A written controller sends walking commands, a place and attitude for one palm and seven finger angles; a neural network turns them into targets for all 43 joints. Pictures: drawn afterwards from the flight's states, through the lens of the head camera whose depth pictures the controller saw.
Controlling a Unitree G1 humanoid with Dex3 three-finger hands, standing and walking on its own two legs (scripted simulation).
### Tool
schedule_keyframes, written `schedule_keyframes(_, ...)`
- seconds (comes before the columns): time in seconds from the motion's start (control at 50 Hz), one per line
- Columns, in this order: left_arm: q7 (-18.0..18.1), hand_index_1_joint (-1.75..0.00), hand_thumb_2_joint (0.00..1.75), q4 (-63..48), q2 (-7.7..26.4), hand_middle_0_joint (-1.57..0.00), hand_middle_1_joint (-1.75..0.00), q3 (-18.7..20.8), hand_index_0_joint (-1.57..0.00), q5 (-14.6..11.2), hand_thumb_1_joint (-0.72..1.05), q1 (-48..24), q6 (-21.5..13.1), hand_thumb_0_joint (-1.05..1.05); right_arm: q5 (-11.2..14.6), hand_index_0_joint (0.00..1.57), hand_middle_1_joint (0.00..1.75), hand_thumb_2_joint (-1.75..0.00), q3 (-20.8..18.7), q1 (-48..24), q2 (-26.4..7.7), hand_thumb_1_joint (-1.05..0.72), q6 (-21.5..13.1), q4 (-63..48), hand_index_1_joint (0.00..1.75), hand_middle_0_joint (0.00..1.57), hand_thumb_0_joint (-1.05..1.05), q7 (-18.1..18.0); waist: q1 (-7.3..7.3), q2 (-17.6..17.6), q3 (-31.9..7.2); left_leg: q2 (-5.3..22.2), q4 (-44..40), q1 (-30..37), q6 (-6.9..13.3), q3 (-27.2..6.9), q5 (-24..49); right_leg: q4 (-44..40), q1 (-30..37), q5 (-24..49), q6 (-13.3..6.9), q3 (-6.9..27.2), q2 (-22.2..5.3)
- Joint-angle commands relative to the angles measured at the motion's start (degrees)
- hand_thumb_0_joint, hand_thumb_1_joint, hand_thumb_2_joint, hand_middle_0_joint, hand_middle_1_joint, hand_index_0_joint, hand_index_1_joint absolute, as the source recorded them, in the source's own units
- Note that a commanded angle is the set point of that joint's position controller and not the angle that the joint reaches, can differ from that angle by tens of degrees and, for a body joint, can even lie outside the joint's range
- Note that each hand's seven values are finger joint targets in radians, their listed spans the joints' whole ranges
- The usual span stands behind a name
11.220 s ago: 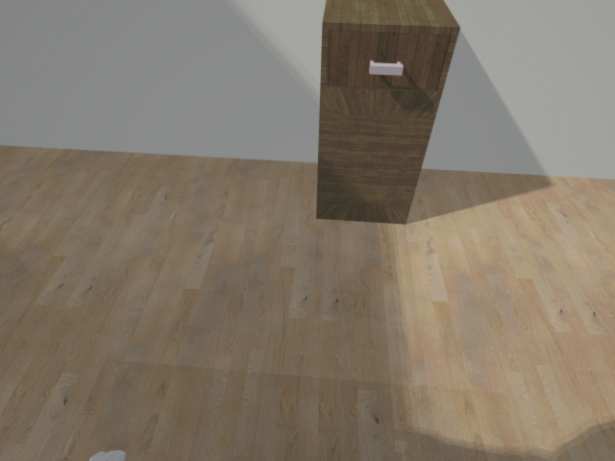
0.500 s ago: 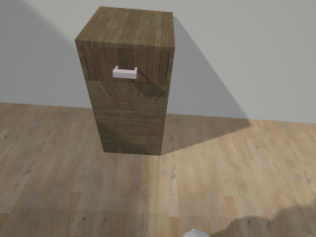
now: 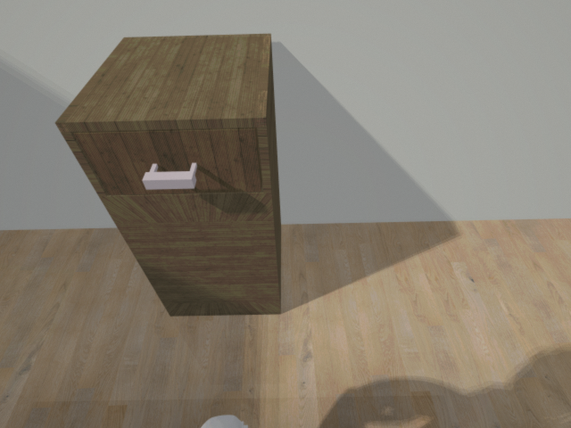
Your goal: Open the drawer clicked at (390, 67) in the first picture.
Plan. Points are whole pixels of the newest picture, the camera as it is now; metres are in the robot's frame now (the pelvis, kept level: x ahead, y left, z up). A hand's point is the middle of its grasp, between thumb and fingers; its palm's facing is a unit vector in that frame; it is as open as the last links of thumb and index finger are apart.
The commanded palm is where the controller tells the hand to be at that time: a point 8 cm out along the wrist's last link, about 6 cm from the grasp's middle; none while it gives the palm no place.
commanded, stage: take the last steps up to it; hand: left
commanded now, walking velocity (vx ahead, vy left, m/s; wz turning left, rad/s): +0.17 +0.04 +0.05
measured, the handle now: (172, 173) +0.63 +0.27 -0.02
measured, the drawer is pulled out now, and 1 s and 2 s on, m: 0.00 0.00 0.00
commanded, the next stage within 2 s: come to a stop and stand still in 0.06 s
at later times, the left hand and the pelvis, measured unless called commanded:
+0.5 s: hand out of the picture +0.06 +0.20 -0.18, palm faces +0.03 -0.98 -0.19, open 7.3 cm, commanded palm none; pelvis +0.07 +0.03 +0.00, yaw -3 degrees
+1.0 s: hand out of the picture +0.07 +0.14 -0.14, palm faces +0.04 -0.96 -0.29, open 7.3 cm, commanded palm none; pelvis +0.05 -0.04 +0.01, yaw -2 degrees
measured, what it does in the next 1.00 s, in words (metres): steps on the spot: left foot, then right foot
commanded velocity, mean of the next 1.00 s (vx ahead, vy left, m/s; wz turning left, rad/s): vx -0.03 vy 0.05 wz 0.01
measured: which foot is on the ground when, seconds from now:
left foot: up 0.00-0.22, down 0.24-0.68, up 0.70-1.00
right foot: down 0.00-0.26, up 0.28-0.66, down 0.68-1.00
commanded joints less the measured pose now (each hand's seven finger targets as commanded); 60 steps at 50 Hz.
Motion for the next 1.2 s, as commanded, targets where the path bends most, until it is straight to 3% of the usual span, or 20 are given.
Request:
schedule_keyframes(0.0,-0.5,-0.30,0.90,-0.7,5.6,-0.20,-0.30,0.1,-0.20,0.1,0.90,5.3,-1.2,0.00,0.2,0.20,0.30,-0.90,0.2,3.3,0.3,-0.90,0.3,-1.3,0.30,0.20,0.00,0.6,0.87,-7.5,2.8,1.1,-8.9,1.8,-1.1,0.8,2.9,-16.0,-4.0,3.3,-4.2,11.4,-15.1)
schedule_keyframes(0.14,-0.5,-0.30,0.90,2.1,6.8,-0.20,-0.30,0.3,-0.20,0.4,0.90,10.4,-0.9,0.00,0.6,0.20,0.30,-0.90,0.7,-6.4,-0.7,-0.90,-1.3,-3.9,0.30,0.20,0.00,0.8,3.77,-9.1,2.7,-1.4,-24.9,5.0,-0.6,2.5,0.0,-10.8,4.9,14.2,-4.8,12.4,-16.6)
schedule_keyframes(0.18,0.1,-0.30,0.90,2.5,5.3,-0.20,-0.30,-0.4,-0.20,0.1,0.90,9.0,0.0,0.00,0.7,0.20,0.30,-0.90,1.4,-3.7,-0.4,-0.90,-1.7,-2.2,0.30,0.20,0.00,0.0,1.95,-7.6,1.9,-2.7,-34.4,15.2,-0.7,2.6,7.6,-4.7,1.8,19.9,-2.1,9.3,-13.3)
schedule_keyframes(0.2,0.4,-0.30,0.90,2.7,3.7,-0.20,-0.30,-1.0,-0.20,-0.2,0.90,9.8,0.3,0.00,0.7,0.20,0.30,-0.90,1.5,-0.7,-1.8,-0.90,-2.3,-0.7,0.30,0.20,0.00,-0.4,1.41,-3.8,-1.5,-0.7,-38.9,22.4,-0.3,0.7,20.9,1.2,1.2,20.9,0.5,7.6,-10.1)
schedule_keyframes(0.24,1.0,-0.30,0.90,3.5,0.9,-0.20,-0.30,-2.3,-0.20,-0.8,0.90,13.6,1.0,0.00,1.2,0.20,0.30,-0.90,1.2,1.1,-6.6,-0.90,-2.2,0.3,0.30,0.20,0.00,-1.7,2.18,5.2,-7.1,11.0,-34.7,33.0,5.5,-6.9,54.3,4.2,-3.6,-0.5,5.0,5.1,-5.9)
schedule_keyframes(0.26,1.3,-0.30,0.90,3.9,1.5,-0.20,-0.30,-2.3,-0.20,-0.4,0.90,13.6,1.8,0.00,1.3,0.20,0.30,-0.90,0.8,0.5,-7.4,-0.90,-1.3,0.2,0.30,0.20,0.00,-1.8,2.00,3.7,-3.8,12.2,-36.8,29.0,6.9,-5.4,50.4,6.3,-2.2,-9.8,4.7,5.6,-4.9)
schedule_keyframes(0.3,1.4,-0.30,0.90,4.1,2.6,-0.20,-0.30,-2.2,-0.20,-0.6,0.90,12.9,3.2,0.00,1.5,0.20,0.30,-0.90,1.2,-2.9,-6.6,-0.90,-0.6,0.1,0.30,0.20,0.00,-2.8,2.24,9.6,-0.7,12.4,-40.6,25.7,8.5,-7.7,55.0,10.6,-3.5,-13.8,5.9,5.8,-4.9)
schedule_keyframes(0.34,1.3,-0.30,0.90,2.9,4.2,-0.20,-0.30,-1.3,-0.20,-0.2,0.90,11.9,4.5,0.00,1.5,0.20,0.30,-0.90,0.4,-2.6,-7.6,-0.90,0.2,-0.2,0.30,0.20,0.00,-3.6,1.74,9.0,0.3,14.5,-41.9,24.7,10.4,-8.3,57.6,20.0,-6.6,-18.7,5.8,7.8,-4.8)
schedule_keyframes(0.4,0.9,-0.30,0.90,1.2,4.2,-0.20,-0.30,-0.2,-0.20,0.1,0.90,10.9,5.6,0.00,1.1,0.20,0.30,-0.90,-1.1,-4.2,-9.2,-0.90,1.1,-1.6,0.30,0.20,0.00,-3.8,1.48,4.1,-3.0,16.4,-41.3,24.4,12.8,-8.4,49.8,30.4,-10.1,-19.9,5.9,9.8,-4.5)
schedule_keyframes(0.46,0.4,-0.30,0.90,-1.0,3.7,-0.20,-0.30,0.7,-0.20,0.2,0.90,9.5,5.9,0.00,0.7,0.20,0.30,-0.90,-1.7,-6.3,-9.2,-0.90,1.3,-3.4,0.30,0.20,0.00,-3.4,1.81,1.2,-7.1,15.3,-41.2,24.0,12.2,-6.7,37.8,34.9,-12.2,-16.8,6.4,10.6,-3.9)
schedule_keyframes(0.58,-0.4,-0.30,0.90,-2.1,2.3,-0.20,-0.30,0.4,-0.20,0.0,0.90,9.0,5.1,0.00,0.0,0.20,0.30,-0.90,-1.8,-10.1,-9.0,-0.90,1.7,-4.2,0.30,0.20,0.00,-1.6,2.73,9.1,-5.2,11.0,-44.2,14.0,7.8,-5.5,4.0,14.4,-1.7,-13.1,5.6,6.9,-3.8)
schedule_keyframes(0.62,-0.1,-0.30,0.90,0.1,3.9,-0.20,-0.30,0.2,-0.20,0.4,0.90,13.1,3.9,0.00,0.5,0.20,0.30,-0.90,-1.2,-9.3,-6.5,-0.90,2.1,-3.5,0.30,0.20,0.00,-0.9,4.76,1.5,-3.8,4.2,-38.5,7.4,3.1,-1.6,-8.5,-1.6,7.3,-3.8,6.0,6.5,-3.6)
schedule_keyframes(0.64,0.1,-0.30,0.90,-0.5,7.7,-0.20,-0.30,0.1,-0.20,1.0,0.90,11.2,3.0,0.00,1.3,0.20,0.30,-0.90,-0.3,-7.8,-2.4,-0.90,2.5,-3.9,0.30,0.20,0.00,-0.6,3.61,-11.1,-1.2,-1.3,-30.1,4.4,-0.5,2.0,-11.4,-11.0,3.5,-13.5,3.5,18.6,-12.4)
schedule_keyframes(0.66,0.3,-0.30,0.90,-2.5,11.5,-0.20,-0.30,0.4,-0.20,0.9,0.90,6.9,3.2,0.00,1.2,0.20,0.30,-0.90,0.1,-9.4,-1.4,-0.90,2.9,-5.4,0.30,0.20,0.00,0.0,3.53,-18.0,3.6,-3.1,-25.2,4.5,-1.3,1.8,-12.0,-18.9,-6.3,-24.8,0.1,28.0,-19.6)
schedule_keyframes(0.7,0.5,-0.30,0.90,-4.4,12.6,-0.20,-0.30,0.8,-0.20,0.8,0.90,2.9,3.2,0.00,0.6,0.20,0.30,-0.90,-0.5,-11.1,-4.0,-0.90,3.3,-5.5,0.30,0.20,0.00,0.5,3.99,-15.5,9.1,-2.4,-18.1,4.0,-0.3,-1.7,-9.1,-21.5,-13.5,-27.7,-1.5,30.6,-20.3)
schedule_keyframes(0.8,0.6,-0.30,0.90,-4.4,10.6,-0.20,-0.30,0.8,-0.20,0.2,0.90,2.8,2.4,0.00,0.6,0.20,0.30,-0.90,-0.7,-2.2,-5.5,-0.90,2.8,-1.6,0.30,0.20,0.00,0.6,2.59,-9.8,5.5,-4.0,-10.5,1.8,-1.2,-2.5,-1.4,-13.4,-0.8,-0.9,-0.9,19.8,-17.1)
schedule_keyframes(0.94,1.7,-0.30,0.90,-2.0,10.4,-0.20,-0.30,1.7,-0.20,0.3,0.90,10.0,2.3,0.00,0.5,0.20,0.30,-0.90,-0.8,-5.0,-6.1,-0.90,3.4,-4.3,0.30,0.20,0.00,-0.1,5.73,-10.4,-1.2,-4.2,-6.0,-3.6,-3.3,-3.9,-5.3,-6.2,13.3,24.7,-4.6,20.4,-20.8)
schedule_keyframes(1.1,1.0,-0.30,0.90,-1.5,10.7,-0.20,-0.30,1.6,-0.20,1.1,0.90,6.7,2.9,0.00,1.3,0.20,0.30,-0.90,0.2,-4.7,-3.8,-0.90,2.2,-4.1,0.30,0.20,0.00,-0.1,4.38,-15.4,-0.7,-5.2,-23.4,10.2,-1.8,0.1,-6.7,-7.2,4.0,14.1,-3.9,18.3,-17.6)
schedule_keyframes(1.16,0.8,-0.30,0.90,-0.7,9.5,-0.20,-0.30,1.1,-0.20,0.4,0.90,4.4,3.4,0.00,1.5,0.20,0.30,-0.90,0.6,-0.1,-3.4,-0.90,1.3,-1.8,0.30,0.20,0.00,-0.5,1.64,-13.1,-1.4,-5.8,-37.7,23.4,-1.4,2.0,5.1,-2.6,-3.4,7.5,0.4,14.3,-12.9)
schedule_keyframes(1.18,0.7,-0.30,0.90,-0.7,7.9,-0.20,-0.30,0.6,-0.20,0.0,0.90,4.9,3.6,0.00,1.4,0.20,0.30,-0.90,0.6,0.9,-4.9,-0.90,0.6,-1.2,0.30,0.20,0.00,-0.8,1.41,-7.3,-2.3,-3.3,-40.6,27.0,-0.7,0.1,7.3,0.7,-5.5,4.2,1.9,12.8,-10.3)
